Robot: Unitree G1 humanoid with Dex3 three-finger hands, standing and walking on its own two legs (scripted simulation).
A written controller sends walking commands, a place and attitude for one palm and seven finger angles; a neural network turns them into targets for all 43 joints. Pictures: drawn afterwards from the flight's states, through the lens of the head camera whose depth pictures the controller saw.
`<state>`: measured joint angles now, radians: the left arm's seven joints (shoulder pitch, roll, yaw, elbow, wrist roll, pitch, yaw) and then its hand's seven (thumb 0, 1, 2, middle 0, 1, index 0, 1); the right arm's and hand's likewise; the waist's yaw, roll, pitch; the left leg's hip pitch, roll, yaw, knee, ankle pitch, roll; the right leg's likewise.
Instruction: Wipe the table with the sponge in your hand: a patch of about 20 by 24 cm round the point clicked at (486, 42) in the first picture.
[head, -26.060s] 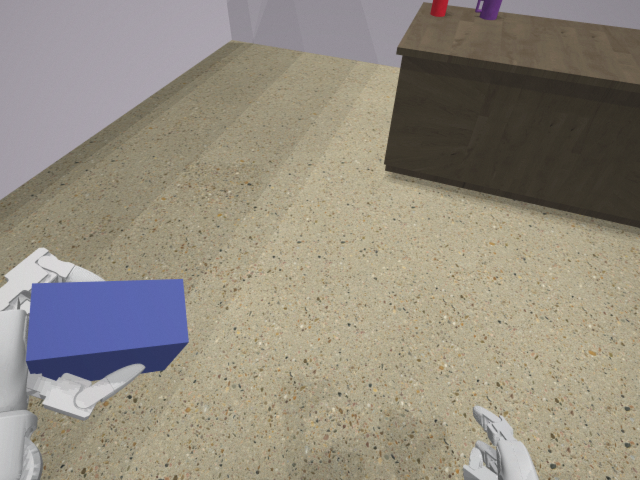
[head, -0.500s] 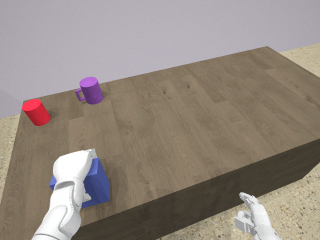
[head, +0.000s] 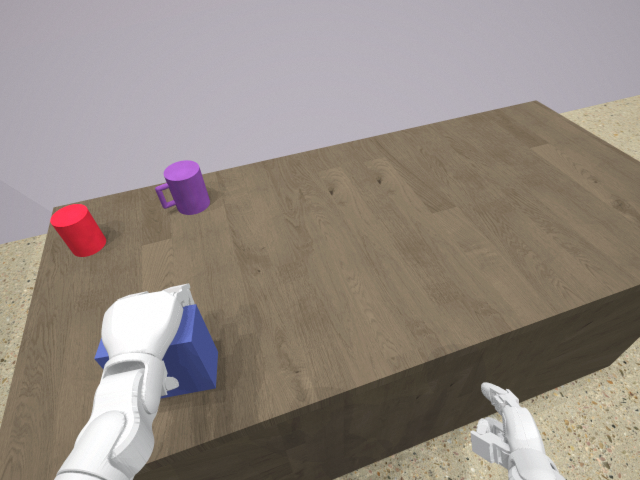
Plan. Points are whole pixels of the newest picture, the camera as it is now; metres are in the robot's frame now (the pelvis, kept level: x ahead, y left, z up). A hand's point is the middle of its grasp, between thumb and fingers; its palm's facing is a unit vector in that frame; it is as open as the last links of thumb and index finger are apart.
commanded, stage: move the sponge above the wiping area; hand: left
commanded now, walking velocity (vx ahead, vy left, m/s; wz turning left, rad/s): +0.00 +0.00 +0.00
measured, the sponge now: (168, 362) +0.25 +0.27 -0.02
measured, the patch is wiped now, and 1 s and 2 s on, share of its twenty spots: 0.00 0.00 0.00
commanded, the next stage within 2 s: lower the sponge onto the table in 1.06 s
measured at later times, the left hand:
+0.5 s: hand (134, 331) +0.25 +0.30 +0.05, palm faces +0.10 -0.04 -0.99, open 10.2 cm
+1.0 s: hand (127, 324) +0.26 +0.31 +0.05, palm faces +0.08 -0.07 -0.99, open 10.2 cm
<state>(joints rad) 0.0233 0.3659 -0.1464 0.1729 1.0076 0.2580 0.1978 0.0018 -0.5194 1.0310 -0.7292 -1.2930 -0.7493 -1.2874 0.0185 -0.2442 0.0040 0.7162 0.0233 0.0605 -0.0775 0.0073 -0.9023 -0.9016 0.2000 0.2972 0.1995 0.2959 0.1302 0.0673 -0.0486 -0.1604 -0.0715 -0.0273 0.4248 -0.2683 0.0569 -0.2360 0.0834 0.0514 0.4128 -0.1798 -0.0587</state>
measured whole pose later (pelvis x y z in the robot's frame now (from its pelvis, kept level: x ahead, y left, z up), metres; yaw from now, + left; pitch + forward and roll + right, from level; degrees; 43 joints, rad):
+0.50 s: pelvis +0.00 +0.00 +0.00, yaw +0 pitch +0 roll +0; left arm 0.00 0.39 -0.10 0.18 0.97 0.35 0.25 0.00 -0.51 1.03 -0.73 -1.30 -0.75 -1.29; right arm 0.01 -0.23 0.01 0.74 0.05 0.08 -0.07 0.01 -0.90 -0.90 0.20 0.30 0.20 0.30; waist 0.13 0.07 -0.05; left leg -0.15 -0.07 -0.02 0.41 -0.26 0.06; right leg -0.22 0.08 0.06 0.40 -0.17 -0.05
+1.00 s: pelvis +0.00 +0.01 +0.00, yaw +0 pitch +0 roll +0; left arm -0.06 0.37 -0.10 0.23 0.91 0.50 0.24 0.00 -0.50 1.03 -0.72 -1.30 -0.74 -1.30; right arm 0.01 -0.23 0.02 0.75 0.07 0.11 -0.05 0.01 -0.90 -0.90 0.20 0.30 0.20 0.30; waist 0.10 0.08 -0.07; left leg -0.15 -0.08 -0.02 0.39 -0.25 0.06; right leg -0.23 0.07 0.06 0.39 -0.17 -0.05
